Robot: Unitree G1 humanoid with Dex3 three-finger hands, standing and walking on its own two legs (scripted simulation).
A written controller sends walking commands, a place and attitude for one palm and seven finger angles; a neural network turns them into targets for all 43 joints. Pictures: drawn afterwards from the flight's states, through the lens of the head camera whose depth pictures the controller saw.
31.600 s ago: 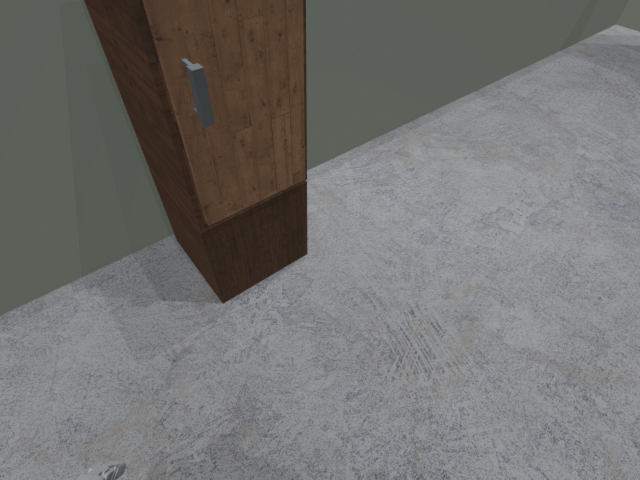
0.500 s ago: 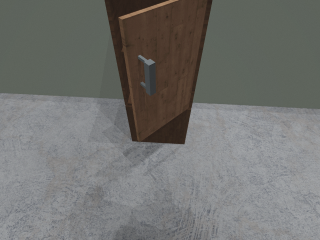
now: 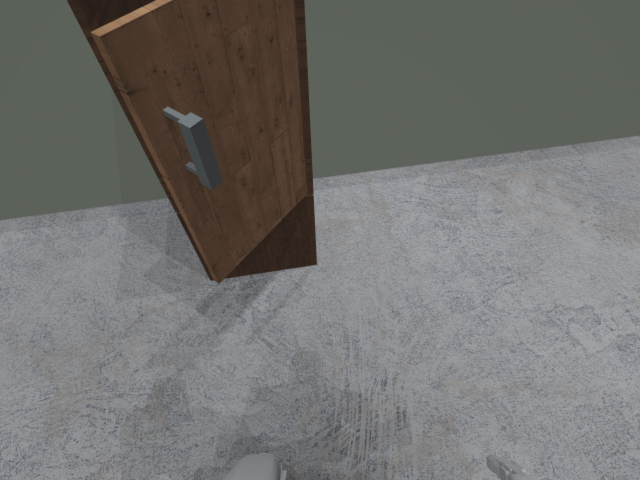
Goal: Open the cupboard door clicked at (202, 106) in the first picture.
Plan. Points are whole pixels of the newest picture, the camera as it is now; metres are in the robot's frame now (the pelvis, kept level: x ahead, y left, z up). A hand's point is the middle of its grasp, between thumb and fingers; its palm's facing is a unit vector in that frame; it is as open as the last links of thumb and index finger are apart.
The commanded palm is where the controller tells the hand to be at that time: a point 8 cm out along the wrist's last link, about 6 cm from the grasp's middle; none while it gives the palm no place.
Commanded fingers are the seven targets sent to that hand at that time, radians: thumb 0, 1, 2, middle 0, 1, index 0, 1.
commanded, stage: walk to a spot facing it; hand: left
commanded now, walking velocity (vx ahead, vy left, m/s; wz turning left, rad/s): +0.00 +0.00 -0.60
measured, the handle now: (192, 148) +0.55 +0.26 +0.06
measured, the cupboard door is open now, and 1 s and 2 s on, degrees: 45 45 45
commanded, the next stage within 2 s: none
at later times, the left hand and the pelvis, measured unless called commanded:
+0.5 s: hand (202, 445) +0.17 +0.20 -0.17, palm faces -0.27 -0.92 -0.29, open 7.4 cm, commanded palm none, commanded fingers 0.00 0.90 0.90 -0.20 -0.30 -0.20 -0.30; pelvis +0.00 +0.01 -0.02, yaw -17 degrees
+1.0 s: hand (269, 412) +0.22 +0.11 -0.17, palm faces -0.57 -0.79 -0.24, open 7.4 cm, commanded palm none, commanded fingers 0.00 0.90 0.90 -0.20 -0.30 -0.20 -0.30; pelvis +0.01 +0.00 -0.02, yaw -36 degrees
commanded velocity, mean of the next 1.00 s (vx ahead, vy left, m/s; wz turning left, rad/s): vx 0.02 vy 0.00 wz -0.60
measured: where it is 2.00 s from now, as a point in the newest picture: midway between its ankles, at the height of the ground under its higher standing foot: outside the picture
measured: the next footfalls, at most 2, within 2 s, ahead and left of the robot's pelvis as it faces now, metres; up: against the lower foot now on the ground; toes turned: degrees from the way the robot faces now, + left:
left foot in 0.16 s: +0.04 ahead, +0.17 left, +0.00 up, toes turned -6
right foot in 0.44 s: +0.02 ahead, -0.12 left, +0.00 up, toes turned -18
